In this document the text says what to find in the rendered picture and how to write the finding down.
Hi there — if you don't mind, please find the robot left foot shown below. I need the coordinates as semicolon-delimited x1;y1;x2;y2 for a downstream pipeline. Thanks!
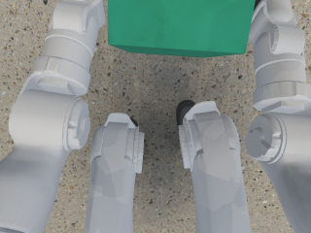
130;118;138;127

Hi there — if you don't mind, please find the robot right forearm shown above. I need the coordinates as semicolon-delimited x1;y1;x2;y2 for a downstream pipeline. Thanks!
249;0;311;117

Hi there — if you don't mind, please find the right robot upper arm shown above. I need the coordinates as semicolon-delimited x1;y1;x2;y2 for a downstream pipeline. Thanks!
244;112;311;233

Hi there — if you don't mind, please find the robot left forearm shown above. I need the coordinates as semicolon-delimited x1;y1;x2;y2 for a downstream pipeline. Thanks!
9;0;106;138

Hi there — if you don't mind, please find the left robot upper arm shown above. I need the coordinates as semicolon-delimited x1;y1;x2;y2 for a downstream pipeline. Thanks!
0;88;90;233

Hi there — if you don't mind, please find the carton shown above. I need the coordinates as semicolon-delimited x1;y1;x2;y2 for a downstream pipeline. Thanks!
107;0;256;58

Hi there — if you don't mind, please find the left robot shin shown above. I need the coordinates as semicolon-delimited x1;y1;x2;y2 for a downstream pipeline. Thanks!
89;113;136;166

